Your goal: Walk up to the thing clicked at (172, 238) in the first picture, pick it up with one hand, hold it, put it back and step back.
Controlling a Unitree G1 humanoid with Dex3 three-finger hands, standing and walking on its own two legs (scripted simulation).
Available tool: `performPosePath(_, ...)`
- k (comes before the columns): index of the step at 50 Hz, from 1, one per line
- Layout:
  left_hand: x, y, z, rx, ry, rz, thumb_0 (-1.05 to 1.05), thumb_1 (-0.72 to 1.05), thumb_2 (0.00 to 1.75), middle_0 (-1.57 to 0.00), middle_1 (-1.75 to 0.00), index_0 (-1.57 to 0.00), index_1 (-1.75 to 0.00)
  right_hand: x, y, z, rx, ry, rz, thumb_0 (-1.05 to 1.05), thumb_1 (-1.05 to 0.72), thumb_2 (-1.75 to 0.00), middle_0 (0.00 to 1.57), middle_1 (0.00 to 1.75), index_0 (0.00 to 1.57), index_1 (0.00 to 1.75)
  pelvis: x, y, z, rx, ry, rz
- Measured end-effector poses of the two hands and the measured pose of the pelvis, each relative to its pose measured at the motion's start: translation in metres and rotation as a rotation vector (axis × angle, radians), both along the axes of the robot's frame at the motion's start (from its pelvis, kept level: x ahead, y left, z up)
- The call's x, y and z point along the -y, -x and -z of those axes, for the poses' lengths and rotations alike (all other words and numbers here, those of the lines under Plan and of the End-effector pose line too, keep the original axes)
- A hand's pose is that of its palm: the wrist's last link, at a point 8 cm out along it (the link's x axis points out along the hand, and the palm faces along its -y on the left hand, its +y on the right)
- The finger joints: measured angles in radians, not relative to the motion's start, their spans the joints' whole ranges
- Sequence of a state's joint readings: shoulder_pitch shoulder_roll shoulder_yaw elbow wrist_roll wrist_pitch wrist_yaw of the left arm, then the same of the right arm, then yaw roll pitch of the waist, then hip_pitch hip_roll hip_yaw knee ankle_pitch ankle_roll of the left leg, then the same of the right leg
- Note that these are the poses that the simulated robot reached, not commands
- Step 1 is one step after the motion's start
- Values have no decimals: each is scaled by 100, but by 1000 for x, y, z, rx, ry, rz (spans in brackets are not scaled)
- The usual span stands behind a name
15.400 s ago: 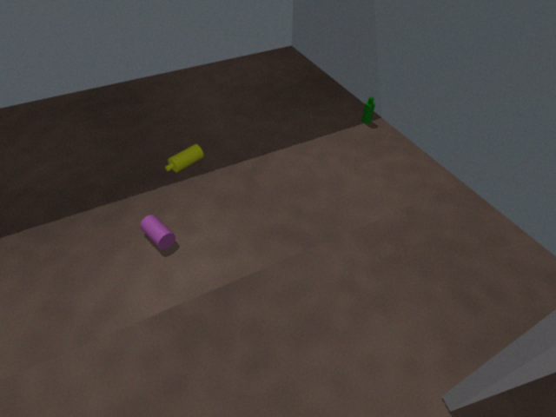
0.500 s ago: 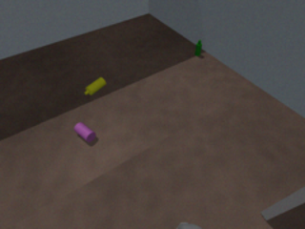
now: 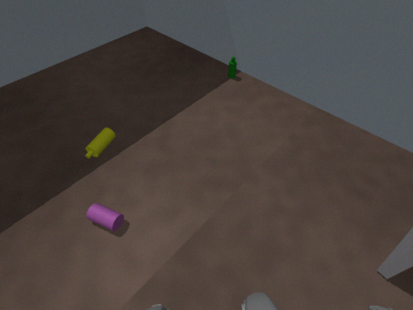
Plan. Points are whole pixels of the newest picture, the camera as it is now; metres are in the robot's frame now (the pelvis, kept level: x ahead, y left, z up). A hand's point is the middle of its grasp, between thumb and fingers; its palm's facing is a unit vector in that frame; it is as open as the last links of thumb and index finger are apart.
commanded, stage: walk up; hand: left
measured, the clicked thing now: (105, 216) +0.69 +0.43 -0.67
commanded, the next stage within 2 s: none
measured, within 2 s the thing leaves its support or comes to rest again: neither
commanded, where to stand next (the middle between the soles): +0.24 +0.47 m, yaw -37 degrees
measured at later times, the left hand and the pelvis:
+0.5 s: hand out of the picture +0.21 +0.48 -0.09, palm faces -0.18 -0.79 -0.59, open 7.4 cm; pelvis +0.08 +0.20 +0.02, yaw -13 degrees
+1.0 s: hand out of the picture +0.33 +0.67 -0.11, palm faces -0.42 -0.72 -0.56, open 7.4 cm; pelvis +0.14 +0.43 +0.01, yaw -25 degrees
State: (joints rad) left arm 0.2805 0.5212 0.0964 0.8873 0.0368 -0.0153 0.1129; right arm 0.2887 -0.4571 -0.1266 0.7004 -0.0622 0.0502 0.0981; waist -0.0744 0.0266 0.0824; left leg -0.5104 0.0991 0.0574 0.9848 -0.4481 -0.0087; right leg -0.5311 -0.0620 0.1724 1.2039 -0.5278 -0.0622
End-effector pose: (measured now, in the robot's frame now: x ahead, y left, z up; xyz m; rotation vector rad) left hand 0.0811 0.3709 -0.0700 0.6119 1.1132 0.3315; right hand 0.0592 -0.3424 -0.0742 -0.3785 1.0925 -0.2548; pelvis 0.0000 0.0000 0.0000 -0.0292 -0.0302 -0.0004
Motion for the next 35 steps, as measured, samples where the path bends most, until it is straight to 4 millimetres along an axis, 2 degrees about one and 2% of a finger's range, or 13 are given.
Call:
performPosePath(4,-15,-38,-12,-25,68,54,1,90,89,-20,-30,-20,-30,-50,44,-15,-117,-35,117,1,-91,-90,20,30,21,30,-32,-17,-27,-23,2,45)
performPosePath(7,-22,-62,-22,-51,102,102,1,90,89,-20,-30,-20,-30,-83,65,-22,-173,-57,167,1,-90,-90,21,30,21,30,-56,-31,-41,-39,1,73)
performPosePath(10,-31,-84,-25,-66,111,148,1,90,89,-20,-30,-21,-30,-111,76,-20,-208,-72,205,1,-90,-90,21,30,21,30,-79,-42,-44,-44,-8,104)
performPosePath(13,-41,-105,-24,-55,103,188,1,90,89,-20,-30,-21,-30,-134,76,-6,-220,-90,234,1,-90,-90,21,30,21,30,-99,-52,-36,-39,-15,138)
performPosePath(15,-53,-112,-20,-33,84,202,1,90,89,-21,-30,-21,-30,-146,65,9,-203,-99,247,1,-90,-90,21,30,21,30,-112,-57,-27,-27,3,168)
performPosePath(18,-78,-114,-18,-5,58,189,0,90,89,-21,-30,-21,-30,-169,35,20,-156,-107,227,1,-90,-90,21,30,21,30,-133,-61,-20,0,42,184)
performPosePath(24,-134,-126,-31,49,37,186,1,90,89,-21,-30,-21,-30,-208,-38,10,13,-106,146,1,-90,-90,21,30,21,30,-190,-74,-22,12,19,211)
performPosePath(27,-173,-140,-31,42,20,238,1,89,89,-21,-30,-21,-30,-225,-64,5,89,-73,136,1,-90,-90,21,30,21,30,-227,-82,-15,1,11,237)
performPosePath(31,-242,-166,-19,38,-15,286,1,89,89,-21,-30,-21,-30,-260,-82,6,119,-2,139,1,-91,-90,21,30,21,30,-285,-95,4,-19,16,264)
performPosePath(33,-280,-182,-8,32,-40,290,1,89,89,-21,-30,-21,-30,-286,-80,9,110,26,158,1,-91,-90,20,30,21,30,-314,-99,14,2,-22,287)
performPosePath(35,-308,-196,0,20,-60,268,1,89,89,-21,-30,-21,-30,-316,-67,13,86,28,178,0,-91,-90,20,30,20,30,-336,-104,17,11,-12,319)
